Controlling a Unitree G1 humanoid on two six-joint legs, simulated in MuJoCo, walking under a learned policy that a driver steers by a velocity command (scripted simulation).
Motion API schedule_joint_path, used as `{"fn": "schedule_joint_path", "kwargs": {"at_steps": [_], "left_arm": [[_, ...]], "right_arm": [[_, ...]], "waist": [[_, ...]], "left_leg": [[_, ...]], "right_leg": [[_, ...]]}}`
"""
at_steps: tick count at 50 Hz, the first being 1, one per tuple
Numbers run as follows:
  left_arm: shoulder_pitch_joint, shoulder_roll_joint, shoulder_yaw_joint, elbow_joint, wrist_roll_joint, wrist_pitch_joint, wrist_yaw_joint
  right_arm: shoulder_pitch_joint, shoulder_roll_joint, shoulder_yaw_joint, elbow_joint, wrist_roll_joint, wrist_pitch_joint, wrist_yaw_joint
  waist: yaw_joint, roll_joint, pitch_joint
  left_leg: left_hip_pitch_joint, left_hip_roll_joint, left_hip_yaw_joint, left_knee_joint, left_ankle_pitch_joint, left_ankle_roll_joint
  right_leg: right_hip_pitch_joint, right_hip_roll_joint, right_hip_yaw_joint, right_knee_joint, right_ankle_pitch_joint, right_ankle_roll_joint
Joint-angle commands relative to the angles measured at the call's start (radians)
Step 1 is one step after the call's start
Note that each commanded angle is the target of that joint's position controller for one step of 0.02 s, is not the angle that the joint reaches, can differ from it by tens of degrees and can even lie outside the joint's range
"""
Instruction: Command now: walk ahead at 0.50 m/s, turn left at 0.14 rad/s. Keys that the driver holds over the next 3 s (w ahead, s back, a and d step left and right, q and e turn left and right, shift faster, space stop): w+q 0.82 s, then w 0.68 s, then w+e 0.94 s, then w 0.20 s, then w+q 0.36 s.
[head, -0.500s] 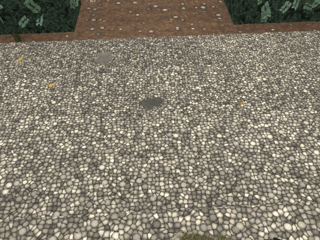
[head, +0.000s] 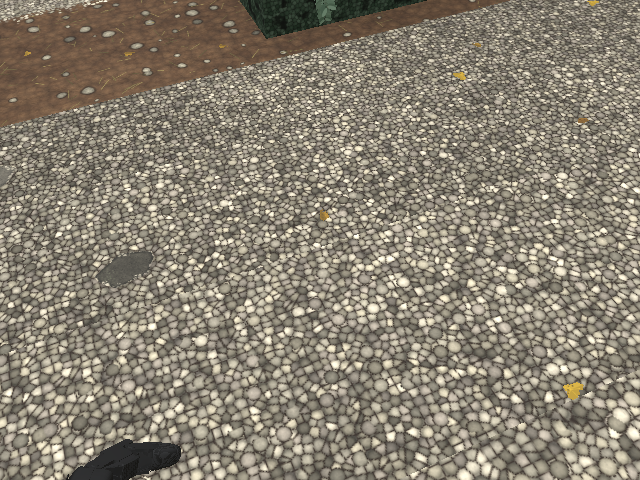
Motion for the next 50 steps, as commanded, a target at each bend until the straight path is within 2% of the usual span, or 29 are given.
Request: {"fn": "schedule_joint_path", "kwargs": {"at_steps": [1, 2, 4, 6, 9, 14, 20, 23, 24, 25, 26, 27, 29, 31, 33, 34, 35, 37, 39, 41, 42, 43, 44, 45, 46, 47, 48, 49, 50], "left_arm": [[0.558, 0.195, 0.077, 0.159, 0.005, -0.014, 0.037], [0.434, 0.137, 0.067, 0.143, -0.011, -0.015, 0.045], [0.318, -0.001, 0.022, 0.128, -0.003, -0.014, 0.047], [0.302, -0.039, 0.011, 0.131, 0.014, -0.019, 0.046], [0.323, -0.011, 0.019, 0.160, 0.042, -0.037, 0.045], [0.394, 0.030, 0.019, 0.208, 0.084, -0.022, 0.007], [0.476, 0.073, 0.021, 0.230, 0.056, -0.037, 0.041], [0.376, 0.192, 0.064, 0.188, 0.060, -0.028, 0.034], [0.418, 0.167, 0.064, 0.195, 0.066, -0.027, 0.015], [0.450, 0.036, 0.035, 0.172, 0.082, -0.024, -0.016], [0.257, -0.006, 0.017, 0.060, 0.025, -0.038, -0.053], [0.042, 0.021, 0.028, -0.035, -0.014, -0.039, -0.047], [0.078, 0.037, 0.033, -0.037, 0.019, -0.021, 0.003], [0.147, -0.011, 0.013, -0.023, 0.064, 0.015, 0.018], [0.260, -0.051, -0.012, -0.025, 0.076, 0.020, 0.014], [0.255, -0.029, -0.017, -0.013, 0.080, 0.008, 0.002], [0.265, -0.036, -0.031, -0.007, 0.049, 0.005, -0.006], [0.179, -0.010, -0.033, -0.056, 0.020, 0.028, -0.016], [0.102, 0.026, -0.028, -0.084, 0.053, 0.049, -0.014], [0.158, 0.083, -0.011, -0.030, 0.058, 0.038, -0.009], [0.276, 0.104, 0.007, 0.012, 0.048, 0.025, 0.001], [0.509, 0.151, 0.035, 0.078, 0.043, 0.014, -0.005], [0.662, 0.199, 0.052, 0.110, 0.047, 0.014, -0.025], [0.664, 0.215, 0.060, 0.086, 0.055, 0.025, -0.036], [0.585, 0.246, 0.074, 0.107, 0.053, 0.039, -0.033], [0.505, 0.147, 0.045, 0.102, 0.051, 0.035, -0.033], [0.430, 0.030, 0.004, 0.102, 0.052, 0.022, -0.034], [0.344, -0.099, -0.044, 0.083, 0.052, 0.000, -0.011], [0.325, -0.094, -0.042, 0.094, 0.041, -0.017, 0.005]], "right_arm": [[-0.160, -0.100, -0.025, -0.101, 0.034, -0.021, 0.022], [-0.136, -0.117, -0.033, -0.091, 0.018, -0.023, -0.004], [-0.092, -0.015, -0.007, -0.079, -0.013, -0.020, -0.028], [-0.083, 0.032, -0.002, -0.078, -0.004, -0.009, -0.024], [-0.176, 0.008, -0.002, -0.108, 0.017, -0.008, 0.000], [-0.191, -0.009, 0.000, -0.144, 0.002, 0.002, 0.040], [-0.337, -0.068, -0.024, -0.248, -0.005, -0.005, 0.001], [-0.040, -0.136, -0.072, -0.176, 0.015, -0.035, -0.021], [0.063, -0.193, -0.098, -0.145, 0.003, -0.060, -0.046], [0.165, -0.228, -0.099, -0.109, -0.014, -0.066, -0.072], [0.318, -0.217, -0.086, -0.059, -0.015, -0.074, -0.062], [0.255, -0.157, -0.073, -0.045, -0.007, -0.098, -0.051], [0.065, -0.073, -0.039, -0.059, 0.028, -0.093, -0.020], [-0.122, -0.007, 0.009, -0.110, 0.002, -0.052, -0.010], [-0.216, -0.045, 0.011, -0.173, -0.002, -0.053, -0.024], [-0.142, -0.024, 0.024, -0.165, -0.010, -0.070, -0.053], [-0.140, -0.056, 0.014, -0.173, -0.012, -0.072, -0.073], [-0.012, -0.153, -0.002, -0.138, 0.001, -0.071, -0.058], [0.128, -0.113, 0.018, -0.100, 0.004, -0.066, -0.027], [0.147, -0.127, 0.020, -0.088, 0.053, -0.032, -0.020], [0.131, -0.166, 0.013, -0.087, 0.060, -0.011, -0.006], [0.100, -0.150, 0.023, -0.105, 0.007, -0.003, 0.023], [0.382, 0.046, 0.049, -0.024, 0.003, 0.001, 0.041], [0.314, 0.000, 0.053, -0.094, 0.008, 0.012, 0.039], [0.088, -0.064, 0.028, -0.183, 0.009, 0.016, 0.026], [-0.040, -0.103, 0.018, -0.211, 0.010, 0.011, -0.003], [-0.058, -0.096, 0.018, -0.207, 0.014, 0.009, -0.029], [-0.111, -0.033, 0.043, -0.220, -0.011, 0.006, -0.043], [-0.119, 0.004, 0.052, -0.216, -0.027, 0.019, -0.041]], "waist": [[0.258, -0.078, -0.026], [0.195, -0.083, -0.011], [0.102, -0.060, 0.004], [0.071, -0.030, 0.011], [0.084, -0.020, 0.044], [0.064, -0.037, 0.062], [0.100, -0.043, 0.087], [-0.033, -0.032, 0.005], [-0.059, 0.060, -0.052], [-0.056, 0.269, -0.173], [-0.147, 0.156, -0.180], [-0.154, 0.112, 0.066], [-0.014, 0.033, 0.068], [0.108, -0.063, 0.093], [0.176, 0.041, 0.052], [0.127, 0.009, 0.045], [0.095, -0.054, 0.035], [0.072, -0.009, 0.080], [0.033, 0.003, 0.141], [0.036, -0.008, 0.153], [0.101, -0.014, 0.105], [0.195, -0.012, -0.008], [0.117, -0.292, -0.346], [0.186, -0.211, -0.382], [0.212, -0.164, -0.174], [0.200, -0.049, -0.032], [0.140, 0.026, 0.029], [0.068, 0.058, 0.091], [0.038, 0.001, 0.110]], "left_leg": [[-0.793, -0.012, -0.146, 0.454, 0.028, 0.091], [-0.701, 0.030, -0.152, 0.443, 0.063, 0.106], [-0.555, 0.075, -0.180, 0.401, 0.150, 0.119], [-0.521, 0.072, -0.190, 0.365, 0.208, 0.109], [-0.602, 0.080, -0.184, 0.223, 0.398, 0.066], [-0.391, 0.028, -0.140, 0.272, 0.665, 0.033], [-0.581, -0.002, -0.085, 0.163, 0.287, 0.061], [-0.071, -0.147, 0.040, 0.083, 0.327, 0.079], [0.168, -0.167, 0.002, 0.004, 0.477, 0.170], [0.415, 0.026, -0.379, -0.139, 0.651, 0.399], [0.502, 0.154, -0.703, -0.286, 0.599, 0.466], [0.280, 0.200, -0.798, -0.317, 0.386, 0.408], [-0.010, 0.188, -0.710, -0.219, 0.378, 0.419], [-0.402, 0.111, -0.556, -0.237, 0.192, 0.340], [-0.792, -0.040, -0.359, -0.186, 0.061, 0.271], [-0.746, -0.100, -0.314, -0.100, 0.055, 0.231], [-0.833, -0.157, -0.231, -0.031, -0.053, 0.177], [-0.907, -0.145, -0.311, -0.018, -0.198, 0.193], [-0.712, -0.081, -0.494, 0.044, -0.304, 0.235], [-0.452, -0.102, -0.572, 0.222, -0.288, 0.222], [-0.423, -0.134, -0.523, 0.385, -0.125, 0.200], [-0.524, -0.138, -0.489, 0.630, 0.207, 0.124], [-0.828, -0.250, -0.283, 1.109, -0.250, 0.025], [-1.073, -0.262, -0.254, 1.341, -0.309, -0.008], [-1.317, -0.197, -0.257, 1.367, -0.179, -0.029], [-1.395, -0.125, -0.263, 1.298, -0.015, -0.010], [-1.269, -0.057, -0.284, 1.165, 0.152, 0.032], [-1.113, 0.062, -0.341, 0.779, 0.361, 0.061], [-0.981, 0.097, -0.286, 0.636, 0.391, 0.071]], "right_leg": [[0.729, -0.338, 0.514, -0.359, -0.185, -0.193], [0.580, -0.315, 0.419, -0.387, -0.142, -0.182], [0.377, -0.303, 0.276, -0.441, 0.020, -0.174], [0.330, -0.298, 0.191, -0.502, 0.081, -0.164], [0.356, -0.280, 0.036, -0.531, 0.238, -0.153], [0.152, -0.237, -0.122, -0.446, 0.266, -0.137], [0.552, -0.316, -0.119, -0.247, 0.590, -0.107], [0.295, -0.249, -0.230, 0.141, 0.767, -0.059], [0.098, -0.180, -0.226, 0.411, 0.556, -0.022], [-0.182, -0.002, -0.191, 0.817, -0.393, 0.071], [-0.431, 0.066, 0.036, 0.906, -0.548, 0.054], [-0.601, 0.017, 0.157, 0.830, -0.492, 0.044], [-0.484, -0.035, 0.197, 0.828, -0.393, 0.071], [-0.290, -0.078, 0.180, 0.584, -0.192, 0.054], [0.100, -0.059, 0.058, 0.498, 0.142, 0.046], [0.065, -0.087, 0.119, 0.360, 0.522, 0.074], [0.213, -0.071, 0.068, 0.130, 0.735, 0.092], [0.388, -0.040, -0.017, 0.072, 0.585, 0.143], [0.305, -0.061, 0.037, -0.087, 0.461, 0.125], [0.292, -0.089, 0.070, -0.397, 0.542, 0.099], [0.436, -0.096, 0.008, -0.437, 0.555, 0.064], [0.697, -0.180, 0.039, -0.244, 0.599, -0.050], [1.180, -0.375, 0.194, 0.139, 1.136, -0.309], [1.243, -0.456, 0.424, 0.075, 0.993, -0.379], [1.073, -0.485, 0.575, -0.102, 0.352, -0.334], [0.844, -0.468, 0.556, -0.230, -0.139, -0.285], [0.599, -0.440, 0.477, -0.300, -0.142, -0.279], [0.359, -0.432, 0.422, -0.386, 0.018, -0.270], [0.241, -0.356, 0.318, -0.422, 0.067, -0.260]]}}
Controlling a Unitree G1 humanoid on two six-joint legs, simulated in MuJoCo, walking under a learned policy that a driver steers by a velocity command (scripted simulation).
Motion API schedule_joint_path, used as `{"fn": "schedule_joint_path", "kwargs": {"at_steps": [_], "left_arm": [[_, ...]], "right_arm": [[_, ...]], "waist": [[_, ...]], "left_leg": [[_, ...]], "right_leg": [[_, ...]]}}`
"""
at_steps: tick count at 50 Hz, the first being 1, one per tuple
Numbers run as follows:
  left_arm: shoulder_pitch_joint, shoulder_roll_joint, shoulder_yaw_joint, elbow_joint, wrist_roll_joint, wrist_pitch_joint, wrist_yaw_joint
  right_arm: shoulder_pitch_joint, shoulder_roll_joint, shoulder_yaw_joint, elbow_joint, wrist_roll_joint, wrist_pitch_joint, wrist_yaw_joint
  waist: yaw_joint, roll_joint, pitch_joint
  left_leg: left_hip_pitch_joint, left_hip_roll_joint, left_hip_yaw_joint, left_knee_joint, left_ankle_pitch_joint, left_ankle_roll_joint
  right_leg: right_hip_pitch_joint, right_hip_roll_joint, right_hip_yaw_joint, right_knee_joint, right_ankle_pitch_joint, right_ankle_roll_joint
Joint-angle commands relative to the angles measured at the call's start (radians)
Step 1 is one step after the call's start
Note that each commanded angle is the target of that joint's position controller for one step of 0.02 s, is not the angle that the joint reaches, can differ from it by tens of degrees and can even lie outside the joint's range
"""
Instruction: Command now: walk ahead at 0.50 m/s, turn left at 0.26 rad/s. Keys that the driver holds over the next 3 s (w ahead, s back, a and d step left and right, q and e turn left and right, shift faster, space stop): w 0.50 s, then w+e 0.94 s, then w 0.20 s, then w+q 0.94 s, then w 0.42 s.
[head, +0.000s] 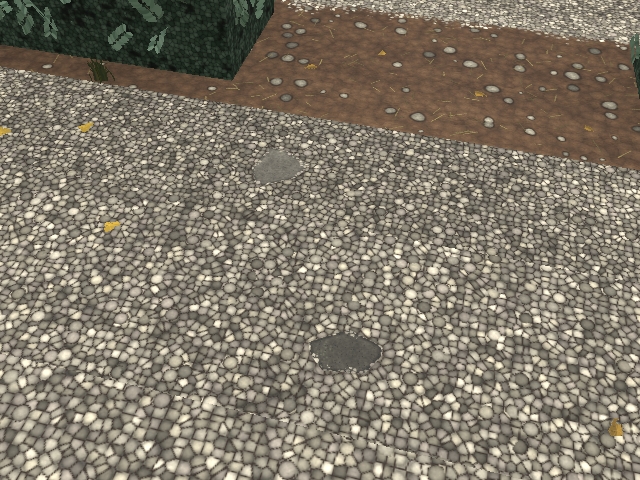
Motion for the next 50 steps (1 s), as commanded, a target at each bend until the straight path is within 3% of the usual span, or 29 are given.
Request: {"fn": "schedule_joint_path", "kwargs": {"at_steps": [1, 3, 6, 10, 12, 13, 14, 15, 16, 17, 18, 19, 21, 25, 28, 29, 30, 33, 36, 38, 40, 41, 42, 43, 44, 45, 47, 49, 50], "left_arm": [[-0.078, -0.071, -0.040, -0.077, -0.047, -0.066, 0.038], [-0.046, 0.037, -0.023, -0.022, -0.052, -0.085, 0.037], [0.046, 0.170, 0.025, 0.024, -0.050, -0.082, 0.003], [0.118, 0.121, 0.033, 0.066, -0.026, -0.060, 0.004], [0.106, 0.143, 0.047, 0.067, -0.028, -0.049, 0.011], [0.077, 0.154, 0.054, 0.047, -0.026, -0.050, 0.010], [0.152, 0.093, 0.040, 0.039, -0.023, -0.056, 0.007], [0.208, 0.012, -0.001, 0.025, -0.008, -0.066, -0.022], [0.016, 0.078, 0.027, 0.014, -0.041, -0.056, -0.041], [-0.086, 0.090, 0.036, -0.009, -0.055, -0.059, -0.028], [-0.091, 0.116, 0.045, -0.004, -0.041, -0.062, -0.001], [-0.066, 0.094, 0.040, -0.006, -0.017, -0.063, 0.017], [-0.068, -0.011, 0.016, -0.004, 0.001, -0.049, 0.034], [-0.175, 0.010, 0.018, -0.033, -0.028, -0.030, 0.019], [-0.238, -0.010, 0.009, -0.060, -0.019, -0.023, -0.009], [-0.146, -0.009, 0.005, -0.032, -0.012, -0.028, -0.030], [-0.134, 0.016, 0.011, -0.033, -0.013, -0.035, -0.040], [-0.261, 0.076, 0.032, -0.107, -0.018, -0.049, -0.025], [-0.319, 0.065, 0.035, -0.158, -0.020, -0.051, -0.007], [-0.217, 0.082, 0.054, -0.145, -0.034, -0.054, -0.004], [0.141, 0.151, 0.104, -0.032, -0.036, -0.086, 0.010], [0.253, 0.195, 0.114, -0.018, -0.027, -0.095, 0.035], [0.304, 0.191, 0.084, -0.005, -0.004, -0.098, 0.030], [0.287, 0.156, 0.082, 0.014, 0.004, -0.126, 0.023], [0.177, 0.116, 0.069, 0.014, -0.035, -0.137, 0.015], [0.094, 0.074, 0.053, 0.002, -0.048, -0.126, 0.004], [-0.057, 0.020, 0.013, -0.029, -0.029, -0.092, 0.002], [-0.095, 0.014, -0.001, -0.058, -0.020, -0.092, 0.018], [-0.048, -0.013, -0.013, -0.062, -0.020, -0.111, 0.047]], "right_arm": [[-0.140, 0.011, 0.010, -0.115, -0.026, -0.015, -0.008], [-0.218, 0.035, 0.020, -0.132, 0.002, 0.002, 0.020], [-0.291, -0.018, 0.016, -0.180, 0.011, 0.019, 0.030], [-0.427, -0.075, -0.011, -0.216, 0.009, 0.011, 0.006], [-0.420, -0.115, -0.040, -0.223, 0.025, -0.006, 0.003], [-0.325, -0.164, -0.066, -0.198, 0.037, -0.022, -0.003], [-0.137, -0.215, -0.082, -0.143, 0.042, -0.033, -0.009], [0.136, -0.225, -0.080, -0.082, 0.051, -0.025, -0.017], [0.256, -0.185, -0.085, -0.015, 0.018, -0.027, -0.030], [0.135, -0.200, -0.093, -0.016, 0.021, -0.043, -0.036], [0.004, -0.152, -0.085, -0.034, 0.039, -0.048, -0.043], [-0.056, -0.089, -0.062, -0.037, 0.046, -0.049, -0.044], [-0.131, -0.007, -0.039, -0.048, 0.032, -0.050, -0.042], [-0.084, -0.030, -0.049, -0.015, 0.005, -0.070, -0.021], [-0.025, -0.038, -0.047, 0.016, -0.016, -0.055, 0.011], [-0.002, -0.049, -0.048, 0.033, -0.042, -0.047, 0.012], [0.001, -0.041, -0.043, 0.038, -0.049, -0.043, 0.010], [0.036, -0.042, -0.032, 0.061, -0.035, -0.053, -0.013], [0.099, -0.062, -0.031, 0.076, -0.026, -0.058, -0.038], [0.021, -0.117, -0.045, 0.042, -0.023, -0.055, -0.038], [-0.044, -0.205, -0.080, 0.023, -0.023, -0.055, -0.011], [0.000, -0.119, -0.063, 0.012, -0.036, -0.053, 0.009], [-0.006, 0.023, -0.026, -0.034, -0.025, -0.064, 0.045], [-0.261, -0.010, -0.034, -0.157, 0.027, -0.063, 0.045], [-0.322, -0.073, -0.052, -0.177, 0.020, -0.053, 0.014], [-0.278, -0.081, -0.054, -0.170, 0.008, -0.042, -0.009], [-0.225, 0.005, -0.020, -0.165, -0.048, -0.012, -0.018], [-0.186, 0.032, 0.005, -0.182, -0.059, -0.005, -0.018], [-0.178, 0.009, 0.007, -0.174, -0.060, -0.021, -0.008]], "waist": [[-0.011, -0.010, 0.094], [-0.009, -0.073, 0.086], [0.003, -0.047, 0.107], [0.041, -0.072, 0.096], [-0.001, -0.084, 0.053], [-0.043, -0.079, -0.023], [-0.060, 0.022, -0.220], [-0.150, 0.181, -0.421], [-0.235, 0.068, -0.240], [-0.182, 0.057, -0.026], [-0.122, 0.056, 0.014], [-0.062, 0.054, -0.011], [-0.001, 0.018, 0.016], [-0.013, 0.011, 0.056], [-0.019, 0.027, 0.061], [-0.001, 0.044, 0.054], [0.003, 0.027, 0.064], [-0.024, 0.021, 0.093], [-0.048, 0.029, 0.110], [0.012, 0.044, 0.079], [0.152, -0.041, 0.005], [0.174, -0.221, -0.126], [0.147, -0.223, -0.227], [0.203, -0.137, 0.055], [0.140, -0.085, 0.144], [0.080, -0.012, 0.101], [-0.023, 0.020, 0.123], [-0.058, -0.040, 0.083], [-0.020, -0.004, 0.063]], "left_leg": [[-0.096, 0.185, -0.004, -0.640, 0.380, 0.027], [0.163, 0.160, 0.085, -0.884, 0.450, 0.013], [0.147, 0.098, 0.076, -1.065, 0.393, 0.011], [0.106, 0.066, 0.087, -1.177, 0.367, 0.049], [0.337, 0.014, 0.150, -1.195, 0.375, 0.088], [0.594, -0.005, 0.155, -1.132, 0.415, 0.125], [1.031, 0.097, 0.024, -1.062, 0.555, 0.239], [1.369, 0.375, -0.440, -1.284, 0.335, 0.416], [1.278, 0.359, -0.545, -1.444, 0.042, 0.317], [1.043, 0.330, -0.444, -1.490, -0.066, 0.242], [0.875, 0.298, -0.355, -1.517, 0.003, 0.228], [0.775, 0.277, -0.288, -1.540, 0.100, 0.231], [0.609, 0.269, -0.205, -1.605, 0.178, 0.223], [0.560, 0.235, -0.073, -1.646, 0.296, 0.213], [0.438, 0.193, 0.058, -1.607, 0.375, 0.199], [0.381, 0.199, 0.080, -1.556, 0.391, 0.197], [0.412, 0.219, 0.075, -1.533, 0.372, 0.198], [0.633, 0.269, 0.045, -1.459, 0.465, 0.188], [0.806, 0.308, 0.063, -1.379, 0.639, 0.164], [0.686, 0.272, 0.160, -1.268, 0.875, 0.126], [0.394, 0.165, 0.251, -0.822, 0.841, 0.090], [0.180, 0.036, 0.249, -0.376, 0.274, 0.014], [-0.046, -0.074, 0.092, -0.203, -0.317, -0.010], [-0.278, -0.036, -0.047, -0.249, -0.270, 0.008], [-0.303, 0.027, -0.069, -0.253, -0.191, -0.006], [-0.223, 0.043, -0.066, -0.257, -0.137, -0.016], [-0.073, 0.096, -0.045, -0.484, 0.025, -0.023], [0.198, 0.096, 0.043, -0.625, 0.365, -0.018], [0.245, 0.103, 0.025, -0.804, 0.719, -0.037]], "right_leg": [[-0.088, -0.269, 0.252, -0.387, 0.202, -0.269], [-0.203, -0.215, 0.151, -0.396, 0.273, -0.217], [0.017, -0.294, 0.188, -0.362, 0.499, -0.235], [0.305, -0.311, 0.157, -0.293, 0.545, -0.192], [0.256, -0.269, 0.090, -0.204, 0.744, -0.145], [0.134, -0.203, 0.022, -0.063, 0.833, -0.091], [-0.123, -0.117, -0.031, 0.207, 0.626, -0.016], [-0.393, 0.017, 0.004, 0.502, -0.035, 0.031], [-0.571, 0.012, 0.135, 0.650, -0.250, -0.017], [-0.622, -0.057, 0.172, 0.675, -0.161, -0.050], [-0.534, -0.107, 0.179, 0.641, -0.100, -0.064], [-0.436, -0.135, 0.189, 0.596, -0.059, -0.078], [-0.323, -0.157, 0.187, 0.541, -0.023, -0.066], [-0.375, -0.150, 0.156, 0.335, 0.195, -0.008], [-0.264, -0.111, 0.111, 0.255, 0.404, 0.009], [-0.184, -0.101, 0.124, 0.410, 0.493, 0.013], [-0.236, -0.109, 0.151, 0.434, 0.488, 0.012], [-0.382, -0.111, 0.156, 0.407, 0.351, -0.001], [-0.419, -0.100, 0.114, 0.364, 0.166, -0.021], [-0.139, -0.038, 0.026, 0.337, 0.099, -0.042], [0.316, 0.080, -0.040, 0.253, 0.189, -0.084], [0.556, -0.049, 0.223, 0.129, 0.344, -0.283], [0.663, -0.261, 0.687, -0.040, 0.504, -0.473], [0.460, -0.319, 0.835, -0.133, 0.224, -0.412], [0.304, -0.321, 0.801, -0.090, 0.095, -0.381], [0.162, -0.294, 0.746, -0.058, 0.079, -0.390], [-0.159, -0.204, 0.572, -0.054, -0.008, -0.325], [-0.453, -0.077, 0.406, 0.001, -0.062, -0.264], [-0.459, 0.019, 0.306, 0.076, -0.063, -0.206]]}}
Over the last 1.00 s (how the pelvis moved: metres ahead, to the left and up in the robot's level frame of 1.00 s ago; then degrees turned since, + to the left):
0.55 0.12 -0.16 32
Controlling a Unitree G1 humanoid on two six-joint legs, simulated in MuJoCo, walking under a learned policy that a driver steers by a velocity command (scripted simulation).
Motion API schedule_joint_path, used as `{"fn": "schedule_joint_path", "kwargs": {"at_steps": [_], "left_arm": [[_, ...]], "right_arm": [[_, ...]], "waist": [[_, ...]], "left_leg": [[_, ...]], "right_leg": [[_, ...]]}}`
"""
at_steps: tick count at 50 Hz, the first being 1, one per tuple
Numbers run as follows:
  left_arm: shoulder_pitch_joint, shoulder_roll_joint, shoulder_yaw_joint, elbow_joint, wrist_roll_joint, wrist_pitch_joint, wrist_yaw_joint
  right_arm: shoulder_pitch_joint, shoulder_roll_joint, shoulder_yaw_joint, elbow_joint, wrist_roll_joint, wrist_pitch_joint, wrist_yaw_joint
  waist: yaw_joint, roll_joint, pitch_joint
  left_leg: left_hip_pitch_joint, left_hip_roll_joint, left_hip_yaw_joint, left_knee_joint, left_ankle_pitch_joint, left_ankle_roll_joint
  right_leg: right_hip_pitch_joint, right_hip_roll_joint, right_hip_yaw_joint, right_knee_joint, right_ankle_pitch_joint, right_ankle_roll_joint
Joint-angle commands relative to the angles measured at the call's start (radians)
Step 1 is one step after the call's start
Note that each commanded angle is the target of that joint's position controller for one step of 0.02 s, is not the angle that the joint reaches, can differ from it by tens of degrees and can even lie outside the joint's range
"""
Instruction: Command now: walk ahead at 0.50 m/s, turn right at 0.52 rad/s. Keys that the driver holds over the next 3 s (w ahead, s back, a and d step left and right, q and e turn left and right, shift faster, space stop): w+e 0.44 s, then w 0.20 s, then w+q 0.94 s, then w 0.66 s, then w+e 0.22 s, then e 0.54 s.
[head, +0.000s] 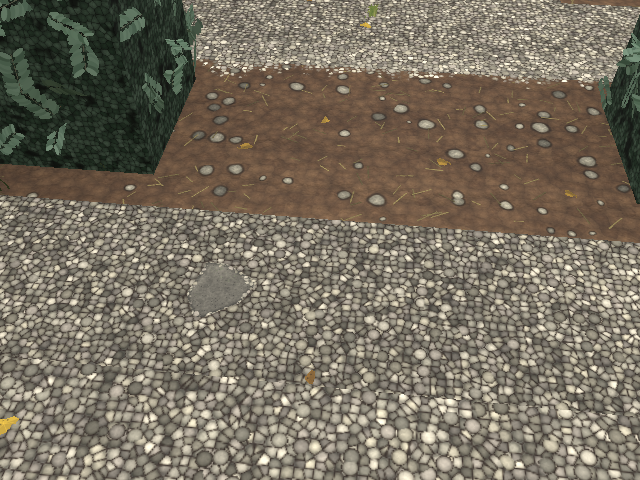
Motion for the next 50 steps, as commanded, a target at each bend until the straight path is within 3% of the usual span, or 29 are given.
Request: {"fn": "schedule_joint_path", "kwargs": {"at_steps": [1, 2, 3, 7, 9, 10, 11, 12, 13, 14, 15, 16, 17, 18, 22, 24, 28, 30, 32, 33, 34, 35, 36, 37, 38, 40, 44, 47, 50], "left_arm": [[-0.096, 0.047, -0.020, -0.113, 0.002, -0.041, 0.042], [-0.092, 0.086, -0.009, -0.115, -0.001, -0.035, 0.046], [-0.030, 0.149, -0.002, -0.099, -0.006, -0.030, 0.029], [0.110, 0.130, -0.016, -0.060, -0.043, -0.018, -0.016], [0.091, 0.174, -0.011, -0.052, -0.056, 0.023, -0.029], [0.060, 0.151, -0.024, -0.073, -0.012, 0.035, -0.056], [0.294, -0.055, -0.054, -0.033, -0.012, 0.034, -0.067], [0.287, 0.001, -0.057, -0.075, -0.023, 0.041, -0.068], [0.076, 0.069, -0.029, -0.166, -0.023, 0.044, -0.061], [-0.067, 0.110, -0.018, -0.187, -0.017, 0.038, -0.036], [-0.140, 0.077, -0.022, -0.181, -0.007, 0.029, -0.005], [-0.124, 0.050, -0.032, -0.165, 0.016, 0.042, -0.008], [-0.141, 0.050, -0.023, -0.145, 0.020, 0.049, -0.020], [-0.169, 0.013, -0.029, -0.143, 0.022, 0.064, -0.034], [-0.284, 0.008, -0.047, -0.194, -0.015, 0.078, -0.058], [-0.329, 0.040, -0.036, -0.212, -0.020, 0.084, -0.052], [-0.462, 0.103, -0.007, -0.250, -0.008, 0.082, -0.032], [-0.472, 0.131, 0.014, -0.260, -0.020, 0.072, -0.024], [-0.250, 0.237, 0.067, -0.192, -0.041, 0.045, -0.004], [0.016, 0.242, 0.065, -0.115, -0.050, 0.045, 0.005], [0.230, 0.246, 0.068, -0.055, -0.021, 0.060, 0.020], [0.193, 0.275, 0.086, -0.027, 0.003, 0.037, 0.036], [0.030, 0.246, 0.085, -0.045, -0.025, 0.024, 0.040], [-0.063, 0.165, 0.058, -0.059, -0.037, 0.024, 0.043], [-0.123, 0.075, 0.033, -0.059, -0.038, 0.024, 0.042], [-0.173, 0.015, 0.009, -0.071, -0.024, 0.025, 0.039], [-0.140, 0.061, 0.016, -0.046, 0.014, 0.005, 0.032], [-0.099, 0.089, 0.019, -0.020, 0.056, 0.027, 0.009], [-0.070, 0.087, 0.008, -0.002, 0.041, 0.020, 0.007]], "right_arm": [[0.073, 0.009, 0.031, -0.051, -0.002, -0.011, 0.007], [0.073, 0.012, 0.042, -0.050, 0.024, -0.006, 0.012], [0.044, 0.009, 0.041, -0.070, 0.037, 0.010, 0.017], [-0.007, -0.063, 0.031, -0.086, 0.001, 0.032, 0.012], [0.166, -0.102, 0.005, -0.005, 0.020, 0.018, -0.004], [0.388, -0.158, -0.027, 0.061, 0.031, 0.005, -0.002], [0.530, -0.195, -0.045, 0.073, 0.026, 0.000, 0.007], [0.565, -0.221, -0.056, 0.066, 0.014, 0.008, 0.025], [0.466, -0.263, -0.079, 0.077, 0.004, 0.022, 0.014], [0.352, -0.158, -0.046, 0.057, 0.010, 0.017, 0.014], [0.233, 0.037, 0.022, 0.034, 0.011, -0.016, 0.002], [0.190, 0.077, 0.039, 0.026, 0.022, -0.019, -0.006], [0.192, 0.093, 0.043, 0.037, 0.050, -0.033, -0.020], [0.229, 0.037, 0.028, 0.073, 0.075, -0.043, -0.034], [0.292, -0.112, -0.018, 0.146, 0.053, -0.068, -0.037], [0.293, -0.106, -0.020, 0.164, 0.037, -0.067, -0.019], [0.360, -0.114, -0.035, 0.208, 0.048, -0.047, -0.005], [0.355, -0.156, -0.050, 0.216, 0.051, -0.030, -0.005], [0.344, -0.167, -0.060, 0.202, 0.036, -0.029, 0.005], [0.483, -0.035, -0.006, 0.209, 0.010, -0.037, 0.037], [0.370, -0.061, -0.016, 0.203, 0.044, -0.035, 0.072], [0.161, -0.061, -0.022, 0.139, 0.077, -0.033, 0.080], [0.113, -0.095, -0.036, 0.139, 0.072, -0.040, 0.053], [0.188, -0.112, -0.046, 0.150, 0.042, -0.038, 0.029], [0.225, -0.053, -0.032, 0.162, 0.032, -0.035, 0.018], [0.250, 0.043, -0.016, 0.168, 0.032, -0.022, 0.010], [0.116, 0.006, -0.024, 0.121, 0.059, -0.028, 0.034], [0.184, 0.034, -0.009, 0.129, 0.046, -0.027, 0.070], [0.102, -0.042, -0.031, 0.071, 0.035, -0.033, 0.062]], "waist": [[-0.061, -0.020, 0.055], [-0.042, 0.030, 0.063], [-0.038, -0.009, 0.072], [-0.009, -0.001, 0.160], [-0.087, -0.009, 0.137], [-0.176, -0.018, 0.037], [-0.115, 0.255, -0.302], [-0.180, 0.203, -0.404], [-0.199, 0.148, -0.170], [-0.182, -0.012, -0.024], [-0.116, -0.131, 0.043], [-0.056, -0.022, 0.084], [-0.047, -0.010, 0.128], [-0.057, 0.053, 0.101], [-0.073, -0.006, 0.076], [-0.071, 0.001, 0.089], [-0.098, 0.031, 0.122], [-0.061, 0.050, 0.098], [0.018, 0.035, -0.048], [0.057, -0.136, -0.325], [0.160, -0.107, -0.370], [0.171, -0.066, -0.117], [0.107, -0.088, 0.046], [0.028, -0.114, 0.011], [-0.017, -0.118, 0.038], [-0.075, -0.058, 0.058], [-0.057, -0.047, 0.066], [-0.079, -0.067, 0.062], [-0.064, -0.046, 0.109]], "left_leg": [[0.227, 0.014, 0.059, -0.254, 0.555, -0.038], [0.386, 0.002, 0.106, -0.466, 0.668, -0.044], [0.533, -0.027, 0.164, -0.454, 0.610, -0.068], [0.449, 0.009, 0.070, -0.777, 0.400, -0.062], [0.643, 0.028, 0.125, -0.988, 0.510, -0.014], [0.915, 0.114, 0.103, -0.822, 0.536, 0.086], [1.414, 0.320, -0.039, -0.392, 1.149, 0.354], [1.544, 0.439, -0.274, -0.418, 1.078, 0.465], [1.346, 0.484, -0.428, -0.597, 0.465, 0.417], [1.060, 0.458, -0.367, -0.736, -0.007, 0.350], [0.818, 0.344, -0.177, -0.851, 0.011, 0.262], [0.573, 0.358, -0.138, -0.916, 0.122, 0.293], [0.409, 0.280, -0.022, -0.996, 0.185, 0.291], [0.433, 0.239, 0.041, -1.010, 0.158, 0.278], [0.575, 0.260, 0.156, -0.988, 0.466, 0.238], [0.623, 0.251, 0.205, -0.978, 0.466, 0.217], [0.763, 0.240, 0.243, -0.938, 0.442, 0.185], [0.769, 0.234, 0.281, -0.845, 0.632, 0.167], [0.507, 0.148, 0.364, -0.528, 0.734, 0.084], [0.141, 0.053, 0.331, -0.219, 0.279, 0.010], [0.015, -0.066, 0.205, 0.020, -0.461, 0.006], [-0.142, -0.015, 0.067, 0.091, -0.427, 0.061], [-0.125, 0.055, 0.058, 0.091, -0.339, 0.074], [0.009, 0.084, 0.047, 0.054, -0.319, 0.094], [0.086, 0.106, 0.035, 0.029, -0.270, 0.103], [0.188, 0.104, 0.024, -0.013, -0.208, 0.089], [0.134, 0.096, 0.042, -0.257, 0.081, 0.034], [0.296, 0.060, 0.063, -0.124, 0.278, 0.007], [0.126, 0.063, 0.043, -0.146, 0.167, 0.026]], "right_leg": [[-0.412, -0.070, 0.186, -0.154, 0.086, -0.120], [-0.517, -0.024, 0.116, -0.112, -0.027, -0.082], [-0.602, -0.031, 0.146, -0.132, -0.086, -0.093], [-0.227, -0.098, 0.415, 0.048, -0.243, -0.142], [-0.121, -0.045, 0.407, 0.304, -0.041, -0.115], [-0.242, -0.055, 0.382, 0.503, 0.258, -0.044], [-0.541, 0.051, 0.174, 0.967, -0.166, 0.066], [-0.779, 0.079, 0.133, 1.241, -0.303, 0.112], [-1.023, -0.003, 0.127, 1.301, -0.172, 0.139], [-1.061, -0.089, 0.133, 1.204, 0.005, 0.116], [-0.882, -0.167, 0.206, 0.780, 0.322, 0.065], [-0.663, -0.271, 0.183, 0.574, 0.397, 0.055], [-0.497, -0.281, 0.123, 0.354, 0.463, 0.051], [-0.443, -0.265, 0.065, 0.255, 0.468, 0.061], [-0.348, -0.236, 0.004, -0.080, 0.522, 0.047], [-0.328, -0.217, 0.020, -0.119, 0.581, 0.034], [-0.304, -0.159, -0.026, -0.188, 0.469, 0.018], [-0.154, -0.099, -0.089, -0.237, 0.449, 0.001], [0.337, -0.058, -0.081, -0.141, 0.609, -0.071], [0.879, -0.305, 0.283, -0.185, 0.610, -0.264], [0.936, -0.463, 0.615, -0.443, 0.429, -0.304], [0.760, -0.434, 0.556, -0.533, 0.235, -0.196], [0.496, -0.402, 0.420, -0.559, 0.209, -0.145], [0.358, -0.380, 0.337, -0.588, 0.254, -0.146], [0.228, -0.376, 0.261, -0.620, 0.312, -0.141], [0.074, -0.379, 0.179, -0.695, 0.367, -0.129], [0.081, -0.343, -0.030, -0.720, 0.564, -0.108], [-0.056, -0.317, -0.130, -0.633, 0.613, -0.098], [0.138, -0.375, -0.092, -0.564, 0.643, -0.107]]}}
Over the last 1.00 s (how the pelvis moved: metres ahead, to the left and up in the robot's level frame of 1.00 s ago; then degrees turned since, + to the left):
0.56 -0.01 -0.03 -11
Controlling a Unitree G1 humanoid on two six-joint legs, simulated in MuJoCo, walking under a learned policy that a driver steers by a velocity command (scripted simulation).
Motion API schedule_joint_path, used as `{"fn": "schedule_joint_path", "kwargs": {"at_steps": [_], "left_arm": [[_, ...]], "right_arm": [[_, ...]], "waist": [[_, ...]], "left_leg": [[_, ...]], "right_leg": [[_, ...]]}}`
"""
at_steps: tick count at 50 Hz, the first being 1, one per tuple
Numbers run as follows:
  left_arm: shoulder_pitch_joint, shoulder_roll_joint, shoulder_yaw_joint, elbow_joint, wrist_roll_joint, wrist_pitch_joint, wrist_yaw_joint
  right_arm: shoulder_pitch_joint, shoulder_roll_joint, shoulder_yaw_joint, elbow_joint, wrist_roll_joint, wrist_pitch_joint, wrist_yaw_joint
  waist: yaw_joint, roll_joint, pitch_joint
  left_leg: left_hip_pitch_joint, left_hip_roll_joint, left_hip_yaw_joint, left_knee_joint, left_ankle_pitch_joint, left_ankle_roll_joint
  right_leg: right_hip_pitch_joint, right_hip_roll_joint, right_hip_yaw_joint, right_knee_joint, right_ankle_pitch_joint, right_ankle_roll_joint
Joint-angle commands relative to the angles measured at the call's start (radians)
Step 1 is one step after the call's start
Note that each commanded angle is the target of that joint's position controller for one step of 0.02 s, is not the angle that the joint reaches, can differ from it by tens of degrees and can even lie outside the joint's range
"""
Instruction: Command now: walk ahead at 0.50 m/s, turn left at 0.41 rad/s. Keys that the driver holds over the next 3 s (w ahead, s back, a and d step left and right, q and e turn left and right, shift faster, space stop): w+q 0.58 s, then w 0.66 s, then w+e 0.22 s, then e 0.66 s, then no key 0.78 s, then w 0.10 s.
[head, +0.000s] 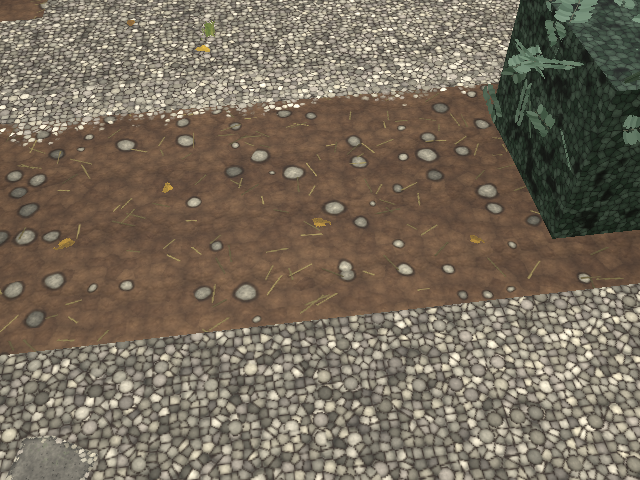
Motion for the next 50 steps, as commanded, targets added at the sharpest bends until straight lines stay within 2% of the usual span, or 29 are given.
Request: {"fn": "schedule_joint_path", "kwargs": {"at_steps": [1, 5, 8, 9, 10, 11, 12, 13, 14, 17, 20, 21, 22, 25, 27, 28, 29, 30, 31, 32, 33, 34, 37, 40, 45, 47, 48, 49, 50], "left_arm": [[-0.022, 0.107, 0.009, -0.047, 0.000, -0.026, 0.005], [-0.041, 0.182, 0.026, -0.076, -0.009, -0.028, 0.026], [-0.111, 0.263, 0.060, -0.090, -0.013, -0.032, -0.012], [-0.051, 0.101, 0.027, -0.130, 0.005, -0.030, -0.040], [-0.251, 0.087, 0.014, -0.233, -0.055, -0.042, -0.075], [-0.429, 0.104, 0.020, -0.327, -0.075, -0.044, -0.068], [-0.442, 0.144, 0.035, -0.330, -0.059, -0.030, -0.034], [-0.377, 0.136, 0.030, -0.319, -0.036, -0.016, -0.014], [-0.318, 0.102, 0.016, -0.302, -0.006, -0.001, -0.002], [-0.218, 0.041, -0.024, -0.287, 0.026, 0.007, -0.011], [-0.270, 0.055, -0.038, -0.326, -0.047, 0.022, -0.021], [-0.481, 0.138, 0.013, -0.415, -0.191, 0.003, 0.014], [-0.547, 0.136, 0.004, -0.445, -0.200, -0.010, 0.026], [-0.438, 0.141, 0.029, -0.387, -0.166, -0.031, 0.003], [-0.044, 0.161, 0.064, -0.262, -0.139, -0.021, -0.004], [0.086, 0.203, 0.065, -0.219, -0.115, -0.028, -0.005], [0.092, 0.260, 0.087, -0.207, -0.136, -0.019, -0.012], [0.101, 0.342, 0.116, -0.162, -0.154, -0.010, -0.008], [-0.032, 0.187, 0.080, -0.203, -0.123, -0.009, 0.023], [-0.132, 0.178, 0.066, -0.209, -0.097, -0.014, 0.040], [-0.191, 0.127, 0.046, -0.185, -0.104, -0.020, 0.043], [-0.271, 0.113, 0.031, -0.179, -0.112, -0.018, 0.041], [-0.278, 0.172, 0.046, -0.161, -0.093, -0.010, 0.047], [-0.221, 0.222, 0.064, -0.142, -0.140, -0.008, 0.064], [-0.121, 0.252, 0.087, -0.104, -0.156, 0.024, 0.051], [-0.116, 0.249, 0.082, -0.099, -0.150, 0.034, 0.046], [-0.126, 0.211, 0.067, -0.113, -0.133, 0.029, 0.046], [-0.081, 0.110, 0.030, -0.150, -0.120, 0.000, 0.036], [-0.111, 0.176, 0.049, -0.138, -0.127, -0.024, 0.031]], "right_arm": [[0.018, -0.079, -0.019, -0.068, -0.010, -0.006, -0.010], [0.025, -0.092, -0.039, -0.100, 0.003, -0.004, -0.032], [0.406, -0.195, -0.102, 0.007, 0.004, -0.051, -0.069], [0.474, -0.249, -0.099, 0.018, -0.007, -0.058, -0.091], [0.627, -0.218, -0.084, 0.080, -0.022, -0.068, -0.082], [0.546, -0.171, -0.069, 0.083, -0.011, -0.095, -0.079], [0.433, -0.111, -0.052, 0.085, 0.020, -0.092, -0.071], [0.330, -0.057, -0.020, 0.062, 0.019, -0.072, -0.057], [0.225, -0.031, 0.000, 0.031, 0.009, -0.059, -0.047], [0.149, 0.009, 0.034, -0.031, -0.005, -0.058, -0.084], [0.234, -0.150, 0.004, -0.020, -0.004, -0.061, -0.088], [0.227, -0.192, -0.036, -0.016, 0.163, -0.019, -0.148], [0.285, -0.168, -0.032, 0.005, 0.161, 0.005, -0.168], [0.357, -0.104, -0.040, 0.013, 0.120, 0.074, -0.183], [0.359, -0.026, -0.030, 0.009, 0.094, 0.079, -0.149], [0.484, 0.031, -0.011, -0.003, 0.135, 0.068, -0.131], [0.525, -0.003, -0.003, -0.042, 0.154, 0.042, -0.126], [0.428, -0.037, -0.001, -0.098, 0.173, 0.025, -0.124], [0.157, -0.118, -0.038, -0.134, 0.160, 0.025, -0.154], [0.101, -0.134, -0.043, -0.156, 0.153, 0.037, -0.164], [0.116, -0.110, -0.039, -0.132, 0.124, 0.055, -0.163], [0.110, -0.079, -0.041, -0.138, 0.113, 0.070, -0.153], [0.107, -0.049, -0.043, -0.143, 0.078, 0.057, -0.135], [-0.002, -0.022, -0.024, -0.171, 0.089, 0.049, -0.104], [-0.140, -0.080, -0.032, -0.224, 0.096, 0.050, -0.086], [-0.004, -0.138, -0.063, -0.182, 0.086, 0.047, -0.090], [0.186, -0.215, -0.094, -0.133, 0.080, 0.047, -0.100], [0.305, -0.330, -0.119, -0.099, 0.085, 0.047, -0.099], [0.385, -0.265, -0.100, -0.085, 0.088, 0.042, -0.093]], "waist": [[-0.060, -0.085, 0.051], [-0.079, -0.107, 0.036], [-0.256, 0.002, -0.062], [-0.209, 0.247, -0.228], [-0.319, 0.108, -0.177], [-0.296, 0.036, 0.009], [-0.222, -0.033, 0.036], [-0.142, -0.109, 0.020], [-0.071, -0.068, 0.062], [-0.041, -0.064, 0.006], [-0.069, -0.080, 0.017], [-0.095, -0.107, 0.018], [-0.136, -0.078, 0.021], [-0.158, -0.001, -0.048], [0.001, -0.055, -0.166], [-0.002, -0.242, -0.302], [-0.019, -0.368, -0.389], [-0.011, -0.397, -0.386], [0.013, -0.094, -0.249], [-0.033, -0.152, -0.176], [-0.087, -0.077, -0.080], [-0.144, -0.093, 0.054], [-0.150, -0.158, -0.020], [-0.107, -0.129, -0.083], [-0.046, -0.122, -0.038], [-0.116, -0.104, -0.114], [-0.192, -0.025, -0.243], [-0.189, 0.250, -0.343], [-0.222, 0.197, -0.421]], "left_leg": [[0.052, 0.015, -0.019, 0.046, -0.073, 0.012], [0.208, -0.053, 0.092, -0.017, -0.289, 0.030], [0.801, -0.188, 0.137, -0.204, -0.124, 0.123], [1.064, 0.030, -0.306, -0.339, 0.134, 0.391], [1.111, 0.150, -0.628, -0.485, 0.091, 0.430], [0.939, 0.194, -0.690, -0.481, -0.114, 0.383], [0.803, 0.183, -0.635, -0.433, -0.240, 0.352], [0.608, 0.153, -0.563, -0.391, -0.330, 0.345], [0.390, 0.137, -0.510, -0.406, -0.342, 0.338], [-0.009, -0.113, -0.192, -0.316, -0.445, 0.212], [-0.301, -0.185, -0.126, -0.240, -0.708, 0.149], [-0.156, -0.108, -0.275, -0.268, -0.533, 0.175], [-0.009, -0.102, -0.339, -0.156, -0.592, 0.155], [0.377, -0.142, -0.301, 0.157, -0.587, 0.113], [0.030, -0.215, -0.230, 0.592, -0.771, 0.076], [-0.303, -0.218, -0.226, 0.976, -0.957, 0.045], [-0.445, -0.147, -0.227, 1.116, -0.854, 0.028], [-0.611, -0.108, -0.162, 1.203, -0.739, 0.004], [-0.610, -0.074, -0.149, 0.967, -0.475, 0.023], [-0.540, -0.049, -0.164, 0.907, -0.380, 0.010], [-0.469, -0.013, -0.191, 0.844, -0.348, -0.001], [-0.346, -0.005, -0.212, 0.617, -0.313, -0.026], [-0.011, -0.004, -0.071, 0.194, -0.110, -0.067], [0.120, -0.002, -0.028, -0.111, 0.011, -0.059], [0.111, -0.036, 0.030, -0.343, -0.210, -0.001], [0.350, -0.092, 0.076, -0.418, -0.238, 0.034], [0.639, 0.000, -0.048, -0.383, -0.138, 0.084], [0.986, 0.244, -0.501, -0.503, -0.265, 0.239], [1.033, 0.280, -0.705, -0.598, -0.342, 0.270]], "right_leg": [[-0.063, -0.332, 0.103, -0.035, 0.449, -0.173], [0.001, -0.337, 0.021, 0.119, 0.787, -0.126], [-0.392, -0.198, -0.059, 0.724, 0.688, -0.067], [-0.654, -0.016, -0.017, 1.149, -0.279, 0.036], [-0.933, 0.043, 0.207, 1.238, -0.414, 0.020], [-1.077, -0.017, 0.325, 1.147, -0.339, 0.017], [-1.046, -0.068, 0.343, 1.131, -0.260, 0.040], [-0.956, -0.090, 0.344, 1.037, -0.163, 0.030], [-0.858, -0.120, 0.324, 0.953, -0.130, 0.022], [-0.500, -0.129, 0.256, 0.637, 0.563, 0.024], [-0.069, -0.084, 0.095, 0.401, 0.769, 0.107], [-0.187, -0.013, 0.159, 0.288, 0.661, 0.110], [-0.241, -0.041, 0.226, 0.175, 0.624, 0.097], [-0.278, -0.115, 0.252, -0.178, 0.855, 0.069], [0.238, -0.226, 0.303, 0.077, 0.880, 0.033], [0.588, -0.384, 0.375, 0.394, 1.006, -0.021], [0.604, -0.490, 0.570, 0.358, 0.800, -0.106], [0.562, -0.600, 0.785, 0.188, 0.177, -0.281], [0.326, -0.538, 0.737, -0.023, -0.205, -0.233], [0.140, -0.561, 0.814, -0.054, -0.223, -0.248], [-0.060, -0.526, 0.770, -0.066, -0.182, -0.228], [-0.323, -0.414, 0.558, -0.093, -0.064, -0.175], [-0.500, -0.253, 0.252, -0.120, 0.226, -0.142], [-0.397, -0.275, 0.223, -0.129, 0.247, -0.138], [-0.163, -0.345, 0.263, -0.071, 0.122, -0.113], [-0.169, -0.284, 0.204, 0.121, 0.351, -0.069], [-0.314, -0.218, 0.120, 0.419, 0.383, -0.024], [-0.744, -0.060, 0.066, 0.836, -0.054, 0.049], [-0.871, -0.051, 0.231, 0.998, -0.253, 0.038]]}}
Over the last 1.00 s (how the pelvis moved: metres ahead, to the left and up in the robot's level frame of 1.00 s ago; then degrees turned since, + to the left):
0.57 -0.13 -0.13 -14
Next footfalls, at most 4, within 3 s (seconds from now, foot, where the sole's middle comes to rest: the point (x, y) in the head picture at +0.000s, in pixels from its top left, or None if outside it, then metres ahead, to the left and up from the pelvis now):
0.14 left None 0.16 0.13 -0.78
0.54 right None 0.51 -0.02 -0.94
0.96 left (220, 452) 0.59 0.32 -0.94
1.52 right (263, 319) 0.97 0.27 -0.94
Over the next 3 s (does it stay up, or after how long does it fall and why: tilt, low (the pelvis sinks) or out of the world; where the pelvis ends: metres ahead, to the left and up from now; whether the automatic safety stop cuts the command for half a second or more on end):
stays up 0.93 0.35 -0.17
